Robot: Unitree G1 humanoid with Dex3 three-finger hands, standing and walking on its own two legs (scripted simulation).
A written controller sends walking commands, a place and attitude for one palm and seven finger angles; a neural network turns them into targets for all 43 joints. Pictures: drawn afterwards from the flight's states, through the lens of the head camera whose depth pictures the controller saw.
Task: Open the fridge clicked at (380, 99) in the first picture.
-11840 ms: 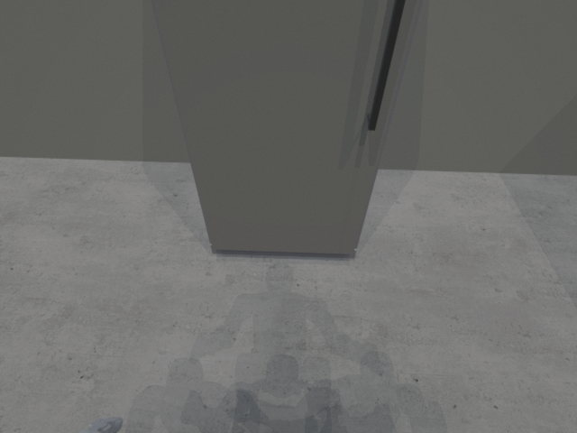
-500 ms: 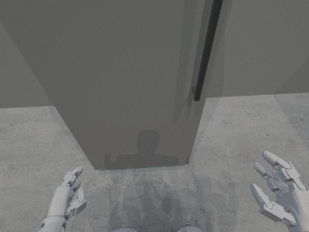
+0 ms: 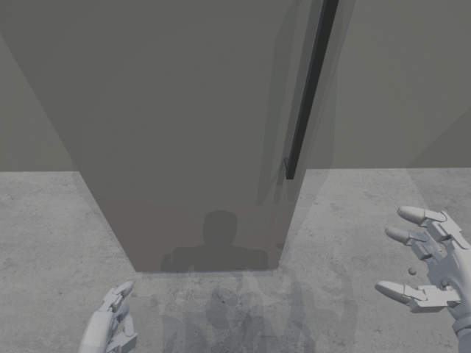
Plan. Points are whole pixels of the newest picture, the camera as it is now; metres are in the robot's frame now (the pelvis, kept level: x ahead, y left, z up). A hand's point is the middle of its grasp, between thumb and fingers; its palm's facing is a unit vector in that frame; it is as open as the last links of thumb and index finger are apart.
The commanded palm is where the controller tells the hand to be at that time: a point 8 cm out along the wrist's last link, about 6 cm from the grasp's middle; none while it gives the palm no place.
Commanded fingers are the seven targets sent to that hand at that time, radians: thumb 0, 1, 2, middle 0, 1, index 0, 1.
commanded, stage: raise the hand to about handle height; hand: right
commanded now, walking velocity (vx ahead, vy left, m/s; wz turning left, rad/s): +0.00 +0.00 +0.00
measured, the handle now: (308, 77) +0.53 -0.11 +0.22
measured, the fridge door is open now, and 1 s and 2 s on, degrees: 0 0 0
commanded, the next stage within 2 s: move the hooked fingers beside the handle in 1.12 s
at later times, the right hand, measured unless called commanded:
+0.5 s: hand (457, 213) +0.27 -0.26 +0.19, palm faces +0.04 +0.99 -0.11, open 13.9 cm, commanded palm +0.23 -0.30 +0.20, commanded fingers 0.00 0.50 -0.30 0.30 1.20 0.30 1.20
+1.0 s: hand (448, 193) +0.28 -0.25 +0.20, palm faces +0.04 +1.00 -0.09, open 14.0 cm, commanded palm +0.25 -0.29 +0.21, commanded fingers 0.00 0.50 -0.30 0.30 1.20 0.30 1.20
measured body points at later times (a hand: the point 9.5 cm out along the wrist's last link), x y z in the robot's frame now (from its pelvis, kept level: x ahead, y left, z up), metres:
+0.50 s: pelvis +0.01 +0.01 +0.02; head -0.01 +0.03 +0.47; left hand +0.20 +0.23 -0.05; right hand +0.26 -0.32 +0.19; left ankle +0.00 +0.12 -0.72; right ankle +0.01 -0.09 -0.72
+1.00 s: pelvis +0.01 +0.03 +0.02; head -0.01 +0.05 +0.47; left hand +0.20 +0.26 -0.04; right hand +0.28 -0.30 +0.21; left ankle +0.00 +0.12 -0.72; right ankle +0.01 -0.09 -0.72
